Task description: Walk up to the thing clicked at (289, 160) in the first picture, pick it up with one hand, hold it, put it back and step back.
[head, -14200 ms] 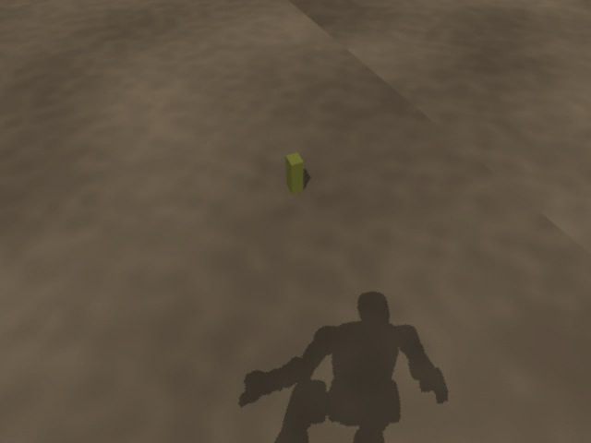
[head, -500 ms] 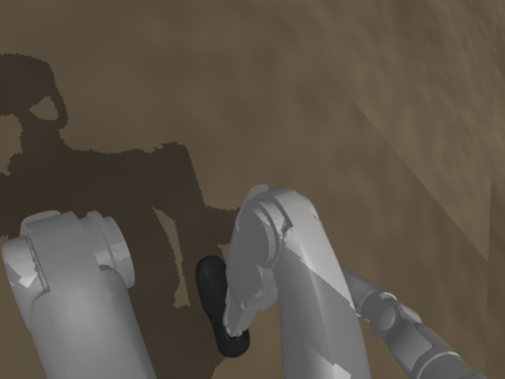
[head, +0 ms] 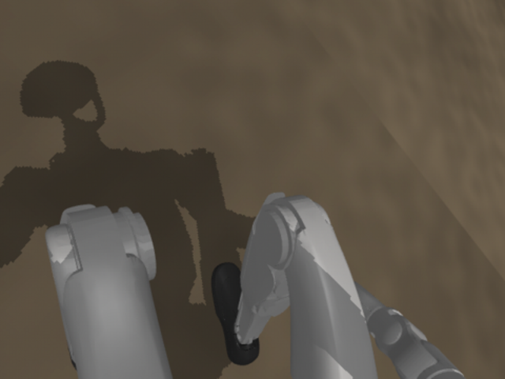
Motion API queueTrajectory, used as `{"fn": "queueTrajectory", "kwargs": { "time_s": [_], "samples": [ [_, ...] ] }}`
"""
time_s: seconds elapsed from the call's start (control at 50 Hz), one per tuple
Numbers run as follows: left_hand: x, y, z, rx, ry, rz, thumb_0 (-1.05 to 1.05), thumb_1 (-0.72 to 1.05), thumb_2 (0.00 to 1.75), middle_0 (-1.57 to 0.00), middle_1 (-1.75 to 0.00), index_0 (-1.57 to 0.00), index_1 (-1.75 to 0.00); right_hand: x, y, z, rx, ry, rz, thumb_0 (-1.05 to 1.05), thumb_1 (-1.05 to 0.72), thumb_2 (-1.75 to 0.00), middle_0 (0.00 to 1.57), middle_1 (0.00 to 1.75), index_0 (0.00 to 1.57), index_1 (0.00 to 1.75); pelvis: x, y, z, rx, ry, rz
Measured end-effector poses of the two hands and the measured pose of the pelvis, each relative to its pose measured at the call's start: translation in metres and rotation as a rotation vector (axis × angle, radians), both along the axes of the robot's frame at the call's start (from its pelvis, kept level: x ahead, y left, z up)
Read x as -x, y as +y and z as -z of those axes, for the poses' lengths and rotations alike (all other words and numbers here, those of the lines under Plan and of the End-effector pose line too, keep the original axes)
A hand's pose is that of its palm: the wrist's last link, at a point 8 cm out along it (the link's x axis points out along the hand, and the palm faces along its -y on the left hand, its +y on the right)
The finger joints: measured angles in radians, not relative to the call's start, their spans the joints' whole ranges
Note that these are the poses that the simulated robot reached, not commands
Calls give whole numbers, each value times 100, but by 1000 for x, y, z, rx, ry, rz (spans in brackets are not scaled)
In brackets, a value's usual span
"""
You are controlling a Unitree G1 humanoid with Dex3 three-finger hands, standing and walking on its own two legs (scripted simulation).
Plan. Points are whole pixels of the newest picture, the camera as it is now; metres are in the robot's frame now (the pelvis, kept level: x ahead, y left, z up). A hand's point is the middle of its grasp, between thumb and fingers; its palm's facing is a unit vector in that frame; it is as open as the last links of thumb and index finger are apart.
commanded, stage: settle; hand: left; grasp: from the side
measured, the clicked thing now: out of the picture +0.37 +0.38 -0.16
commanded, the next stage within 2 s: hold in 0.04 s
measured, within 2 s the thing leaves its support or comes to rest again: neither
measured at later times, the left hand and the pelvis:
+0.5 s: hand out of the picture +0.30 +0.38 +0.02, palm faces +0.60 -0.80 -0.05, open 11.2 cm; pelvis +0.01 -0.01 +0.06, yaw +7 degrees
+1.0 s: hand out of the picture +0.30 +0.32 +0.26, palm faces +0.60 -0.80 -0.03, open 11.1 cm; pelvis +0.04 -0.01 +0.24, yaw +13 degrees
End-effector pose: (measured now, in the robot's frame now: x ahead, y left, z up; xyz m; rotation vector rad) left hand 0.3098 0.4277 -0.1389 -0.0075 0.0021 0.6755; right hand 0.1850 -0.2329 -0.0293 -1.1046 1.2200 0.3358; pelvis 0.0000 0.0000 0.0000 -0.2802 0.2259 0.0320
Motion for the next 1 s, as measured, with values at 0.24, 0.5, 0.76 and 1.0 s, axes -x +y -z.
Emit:
{"fn": "queueTrajectory", "kwargs": {
  "time_s": [0.24,0.5,0.76,1.0],
  "samples": [
    [21,7,-65,-35,8,29,1,-57,97,-72,-113,-70,-111,-20,3,0,-132,-90,103,0,-86,-88,21,30,21,30,-5,-4,-18,-30,102,-29],
    [58,-15,-160,-59,16,28,1,-59,101,-72,-115,-70,-113,-52,9,3,-335,-178,261,0,-87,-88,20,30,21,30,-11,-14,-56,-90,247,-80],
    [66,-49,-279,-29,36,75,0,-61,101,-75,-111,-73,-109,-73,18,-58,-468,-284,383,1,-88,-88,20,30,21,30,-17,-17,-137,-128,332,-116],
    [61,-77,-402,-17,30,37,0,-61,102,-74,-113,-72,-111,-88,24,-172,-498,-388,410,1,-86,-88,20,30,21,30,-35,-12,-240,-148,296,-155]
  ]
}}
